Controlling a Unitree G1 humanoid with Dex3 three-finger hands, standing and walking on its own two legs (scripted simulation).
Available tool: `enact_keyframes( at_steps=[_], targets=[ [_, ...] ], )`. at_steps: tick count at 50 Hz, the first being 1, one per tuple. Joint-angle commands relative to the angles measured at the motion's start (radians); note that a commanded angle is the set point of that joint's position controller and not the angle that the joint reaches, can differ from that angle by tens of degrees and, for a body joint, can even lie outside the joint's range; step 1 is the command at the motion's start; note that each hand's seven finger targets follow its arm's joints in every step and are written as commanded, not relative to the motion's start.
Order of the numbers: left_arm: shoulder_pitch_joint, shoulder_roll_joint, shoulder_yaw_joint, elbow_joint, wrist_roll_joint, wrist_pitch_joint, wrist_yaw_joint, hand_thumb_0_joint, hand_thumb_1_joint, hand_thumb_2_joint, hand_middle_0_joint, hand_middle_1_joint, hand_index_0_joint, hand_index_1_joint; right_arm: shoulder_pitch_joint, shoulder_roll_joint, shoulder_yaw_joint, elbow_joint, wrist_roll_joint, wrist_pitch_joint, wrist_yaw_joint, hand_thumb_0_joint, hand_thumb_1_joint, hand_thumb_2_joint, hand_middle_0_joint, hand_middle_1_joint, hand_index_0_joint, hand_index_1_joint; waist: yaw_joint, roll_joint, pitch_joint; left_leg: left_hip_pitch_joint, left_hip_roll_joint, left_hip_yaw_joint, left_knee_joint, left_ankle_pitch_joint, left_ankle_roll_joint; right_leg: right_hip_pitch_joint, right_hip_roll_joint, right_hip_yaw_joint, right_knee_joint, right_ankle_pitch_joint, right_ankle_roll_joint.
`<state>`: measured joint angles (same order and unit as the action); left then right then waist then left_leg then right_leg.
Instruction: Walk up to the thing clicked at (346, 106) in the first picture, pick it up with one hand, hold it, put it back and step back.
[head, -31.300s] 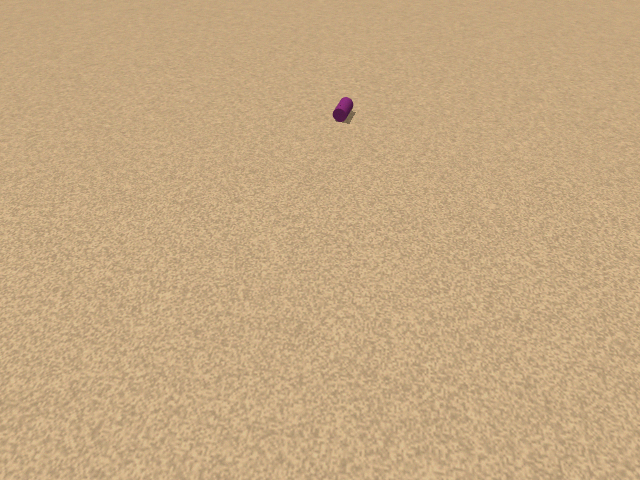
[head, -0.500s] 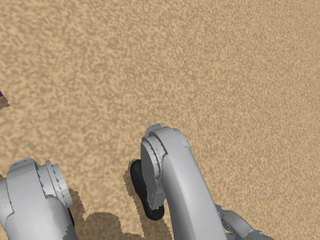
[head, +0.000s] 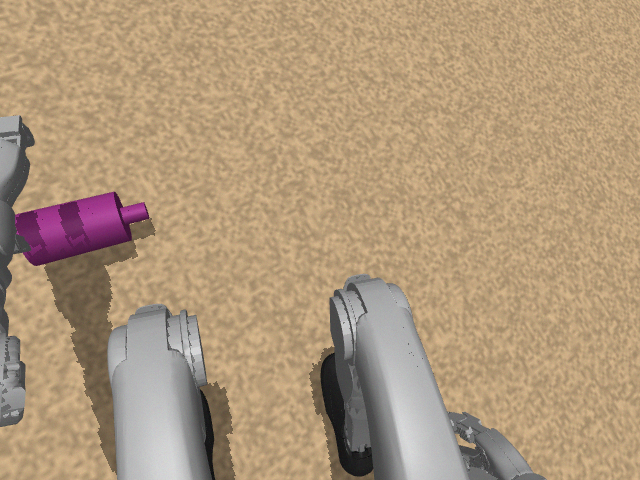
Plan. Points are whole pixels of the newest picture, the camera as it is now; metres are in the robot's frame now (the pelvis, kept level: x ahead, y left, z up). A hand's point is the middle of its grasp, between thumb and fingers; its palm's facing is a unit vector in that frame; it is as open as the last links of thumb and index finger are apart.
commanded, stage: withdraw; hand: left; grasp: from above
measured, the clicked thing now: (89, 224) +0.48 +0.29 -0.30
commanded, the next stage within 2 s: home in 0.42 s
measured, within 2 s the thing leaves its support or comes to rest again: neither
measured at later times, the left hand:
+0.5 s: hand (31, 221) +0.44 +0.32 -0.17, palm faces -0.46 -0.07 -0.89, open 13.9 cm
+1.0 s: hand out of the picture +0.36 +0.29 -0.01, palm faces -0.32 -0.51 -0.80, open 8.9 cm
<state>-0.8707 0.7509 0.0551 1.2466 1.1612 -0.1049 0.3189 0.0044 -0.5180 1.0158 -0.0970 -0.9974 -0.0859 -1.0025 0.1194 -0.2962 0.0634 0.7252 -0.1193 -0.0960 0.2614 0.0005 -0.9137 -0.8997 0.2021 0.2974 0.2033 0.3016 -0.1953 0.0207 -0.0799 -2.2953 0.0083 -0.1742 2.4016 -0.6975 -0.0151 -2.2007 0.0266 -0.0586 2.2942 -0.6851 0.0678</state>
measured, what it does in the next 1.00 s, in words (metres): rises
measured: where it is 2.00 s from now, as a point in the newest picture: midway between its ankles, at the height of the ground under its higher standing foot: (277, 455)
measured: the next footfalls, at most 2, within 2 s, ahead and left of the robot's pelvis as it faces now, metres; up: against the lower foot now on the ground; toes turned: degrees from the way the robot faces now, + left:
none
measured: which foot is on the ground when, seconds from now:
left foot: down 0.00-1.00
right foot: down 0.00-1.00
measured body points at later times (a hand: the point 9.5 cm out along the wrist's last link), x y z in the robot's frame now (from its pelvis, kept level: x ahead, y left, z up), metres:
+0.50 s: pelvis -0.01 +0.00 -0.01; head +0.22 +0.08 +0.37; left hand +0.46 +0.32 -0.11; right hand +0.04 -0.29 -0.09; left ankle +0.07 +0.13 -0.30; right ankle +0.10 -0.14 -0.30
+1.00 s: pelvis +0.00 +0.00 +0.11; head +0.19 +0.04 +0.52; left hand +0.38 +0.32 +0.04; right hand +0.15 -0.25 -0.02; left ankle +0.07 +0.13 -0.30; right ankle +0.10 -0.14 -0.30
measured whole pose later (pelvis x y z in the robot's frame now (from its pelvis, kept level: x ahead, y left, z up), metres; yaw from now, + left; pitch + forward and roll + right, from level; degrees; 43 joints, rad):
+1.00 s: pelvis +0.00 +0.00 +0.11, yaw +4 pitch +35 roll -6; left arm -0.45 0.52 0.06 0.69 0.67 0.03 0.05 0.01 0.56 0.87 -0.22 -0.39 -0.21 -0.39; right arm 0.15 -0.27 -0.02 0.64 -0.01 0.01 0.10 0.00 -0.91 -0.89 0.20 0.30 0.20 0.30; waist -0.10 0.05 -0.20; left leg -1.98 0.02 -0.10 2.05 -0.67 -0.01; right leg -1.92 0.00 -0.02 1.98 -0.67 0.05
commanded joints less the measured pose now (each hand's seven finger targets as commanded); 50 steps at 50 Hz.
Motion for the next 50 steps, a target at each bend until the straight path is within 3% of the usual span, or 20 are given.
enact_keyframes(
  at_steps=[1,5,8,18,21,25,26,27,28,29,30,32,35,37,39,42,43,45,46,50],
  targets=[
    [-0.312,0.135,-0.043,-0.12,-0.034,-0.007,-0.069,0.0,-0.546,1.03,-0.081,-1.007,-0.067,-1.023,0.223,-0.246,-0.105,-0.027,0.028,0.032,-0.052,0.0,-0.905,-0.906,0.2,0.301,0.2,0.301,-0.062,0.189,-0.577,0.462,-0.011,0.101,-0.313,0.129,0.048,0.337,0.034,-0.089,-0.305,0.184,-0.101],
    [-0.317,0.164,-0.043,-0.079,-0.039,-0.034,-0.12,0.0,-0.532,1.031,-0.082,-1.012,-0.07,-1.026,0.203,-0.222,-0.089,-0.06,0.033,0.055,-0.098,0.0,-0.898,-0.903,0.2,0.3,0.2,0.3,-0.051,0.085,-0.506,0.406,-0.021,0.118,-0.337,0.074,0.057,0.372,0.028,-0.065,-0.356,0.102,-0.099],
    [-0.338,0.212,-0.026,-0.046,-0.016,-0.069,-0.12,0.0,-0.52,1.022,-0.083,-1.007,-0.075,-1.017,0.188,-0.218,-0.069,-0.066,0.031,0.064,-0.127,0.0,-0.895,-0.901,0.2,0.3,0.2,0.3,-0.039,0.104,-0.499,0.407,-0.023,0.127,-0.336,0.085,0.054,0.364,0.022,-0.058,-0.348,0.102,-0.101],
    [-0.447,0.28,-0.008,0.117,0.082,-0.175,0.013,0.0,-0.514,1.003,-0.078,-1.015,-0.08,-1.013,0.198,-0.243,-0.015,-0.061,-0.011,0.054,-0.156,0.0,-0.894,-0.896,0.2,0.3,0.2,0.3,-0.081,0.227,-0.488,0.447,-0.019,0.108,-0.307,0.046,0.038,0.242,0.019,-0.09,-0.268,0.071,-0.104],
    [-0.484,0.363,0.053,0.084,0.111,-0.189,0.067,0.0,-0.513,0.996,-0.076,-1.018,-0.081,-1.012,0.215,-0.26,-0.017,-0.055,-0.027,0.044,-0.156,0.0,-0.895,-0.895,0.2,0.3,0.2,0.3,-0.062,0.315,-0.58,0.528,-0.019,0.105,-0.294,0.104,0.026,0.244,0.012,-0.109,-0.224,0.135,-0.104],
    [-0.422,0.388,0.117,0.0,0.123,-0.172,0.134,0.0,-0.51,0.986,-0.079,-1.002,-0.085,-0.996,0.228,-0.266,-0.041,-0.051,-0.039,0.035,-0.149,0.0,-0.897,-0.896,0.2,0.3,0.2,0.3,-0.039,0.414,-0.703,0.614,-0.016,0.117,-0.279,0.189,0.015,0.257,0.012,-0.114,-0.182,0.208,-0.11],
    [-0.417,0.391,0.135,-0.055,0.114,-0.157,0.145,0.0,-0.43,0.906,-0.159,-0.922,-0.165,-0.916,0.23,-0.269,-0.057,-0.045,-0.037,0.031,-0.147,0.0,-0.883,-0.894,0.199,0.299,0.199,0.299,-0.026,0.439,-0.732,0.644,-0.016,0.118,-0.288,0.205,0.013,0.246,0.005,-0.116,-0.177,0.224,-0.11],
    [-0.406,0.4,0.154,-0.107,0.103,-0.142,0.155,0.0,-0.35,0.914,-0.239,-0.842,-0.221,-0.836,0.226,-0.27,-0.068,-0.051,-0.034,0.032,-0.145,0.0,-0.883,-0.894,0.199,0.299,0.199,0.299,-0.012,0.475,-0.788,0.67,-0.014,0.122,-0.296,0.224,0.01,0.25,0.005,-0.114,-0.173,0.238,-0.112],
    [-0.405,0.403,0.158,-0.142,0.085,-0.124,0.159,0.0,-0.27,0.936,-0.251,-0.762,-0.225,-0.756,0.231,-0.267,-0.077,-0.054,-0.03,0.031,-0.142,0.0,-0.883,-0.895,0.199,0.299,0.199,0.299,-0.009,0.478,-0.824,0.684,-0.014,0.129,-0.297,0.231,0.014,0.267,0.004,-0.105,-0.187,0.248,-0.113],
    [-0.386,0.376,0.148,-0.141,0.069,-0.104,0.156,0.0,-0.35,0.903,-0.171,-0.842,-0.163,-0.836,0.239,-0.265,-0.089,-0.045,-0.024,0.031,-0.138,0.0,-0.893,-0.894,0.2,0.3,0.2,0.3,-0.012,0.469,-0.818,0.685,-0.012,0.128,-0.308,0.232,0.014,0.264,0.002,-0.101,-0.19,0.251,-0.113],
    [-0.381,0.352,0.136,-0.152,0.058,-0.084,0.148,0.0,-0.27,0.823,-0.224,-0.762,-0.201,-0.756,0.261,-0.257,-0.094,-0.036,-0.019,0.03,-0.134,0.0,-0.886,-0.895,0.199,0.299,0.199,0.3,-0.021,0.445,-0.815,0.672,-0.011,0.133,-0.309,0.232,0.019,0.281,0.004,-0.098,-0.208,0.258,-0.111],
    [-0.348,0.343,0.149,-0.199,0.007,-0.049,0.125,0.0,-0.116,0.866,-0.231,-0.602,-0.209,-0.613,0.274,-0.256,-0.114,-0.033,-0.005,0.03,-0.131,0.0,-0.886,-0.896,0.199,0.3,0.199,0.3,0.003,0.42,-0.841,0.664,-0.011,0.145,-0.321,0.226,0.029,0.319,0.004,-0.083,-0.248,0.257,-0.107],
    [-0.256,0.248,0.11,-0.22,-0.07,0.003,0.057,0.0,0.09,0.844,-0.217,-0.509,-0.201,-0.524,0.298,-0.238,-0.133,-0.023,0.019,0.037,-0.125,0.0,-0.89,-0.897,0.2,0.3,0.199,0.3,0.023,0.362,-0.849,0.696,-0.011,0.132,-0.378,0.228,0.034,0.364,0.006,-0.081,-0.293,0.255,-0.107],
    [-0.195,0.216,0.107,-0.3,-0.143,0.03,0.001,0.0,0.218,0.803,-0.202,-0.434,-0.191,-0.445,0.298,-0.227,-0.143,-0.04,0.044,0.049,-0.124,0.0,-0.892,-0.898,0.2,0.3,0.199,0.3,0.048,0.316,-0.862,0.685,-0.016,0.133,-0.417,0.219,0.04,0.436,0.008,-0.072,-0.338,0.246,-0.104],
    [-0.055,0.124,0.072,-0.344,-0.222,0.063,-0.066,0.0,0.378,0.852,-0.208,-0.421,-0.198,-0.429,0.275,-0.214,-0.148,-0.065,0.066,0.059,-0.128,0.0,-0.894,-0.898,0.2,0.3,0.2,0.3,0.051,0.24,-0.804,0.667,-0.016,0.119,-0.47,0.183,0.046,0.469,0.01,-0.071,-0.382,0.224,-0.099],
    [0.064,0.066,0.068,-0.49,-0.349,0.095,-0.161,0.0,0.618,0.863,-0.199,-0.335,-0.196,-0.338,0.22,-0.193,-0.152,-0.106,0.094,0.072,-0.144,0.0,-0.898,-0.899,0.2,0.3,0.2,0.3,0.063,0.158,-0.735,0.646,-0.014,0.105,-0.54,0.146,0.054,0.535,0.012,-0.057,-0.451,0.208,-0.093],
    [0.104,0.072,0.082,-0.544,-0.39,0.104,-0.184,0.0,0.698,0.84,-0.191,-0.299,-0.19,-0.3,0.2,-0.188,-0.153,-0.122,0.102,0.076,-0.153,0.0,-0.899,-0.9,0.2,0.3,0.2,0.3,0.079,0.119,-0.72,0.646,-0.011,0.106,-0.552,0.136,0.057,0.556,0.014,-0.05,-0.476,0.199,-0.091],
    [0.183,0.015,0.062,-0.639,-0.459,0.117,-0.225,0.0,0.858,0.901,-0.2,-0.3,-0.2,-0.3,0.167,-0.173,-0.151,-0.142,0.111,0.079,-0.166,0.0,-0.9,-0.9,0.2,0.3,0.2,0.3,0.086,0.113,-0.691,0.681,-0.009,0.101,-0.592,0.149,0.053,0.587,0.007,-0.039,-0.507,0.209,-0.092],
    [0.225,-0.016,0.053,-0.674,-0.492,0.122,-0.24,0.0,0.9,0.9,-0.2,-0.3,-0.2,-0.3,0.152,-0.162,-0.149,-0.153,0.113,0.079,-0.172,0.0,-0.9,-0.9,0.2,0.3,0.2,0.3,0.089,0.103,-0.669,0.703,-0.005,0.1,-0.61,0.165,0.052,0.599,0.006,-0.036,-0.524,0.22,-0.092],
    [0.293,-0.037,0.074,-0.873,-0.599,0.133,-0.263,0.0,0.9,0.9,-0.2,-0.3,-0.2,-0.3,0.111,-0.145,-0.15,-0.19,0.125,0.073,-0.195,0.0,-0.9,-0.9,0.2,0.3,0.2,0.3,0.107,0.124,-0.669,0.805,0.0,0.106,-0.685,0.178,0.049,0.678,-0.004,-0.014,-0.609,0.223,-0.094]
  ],
)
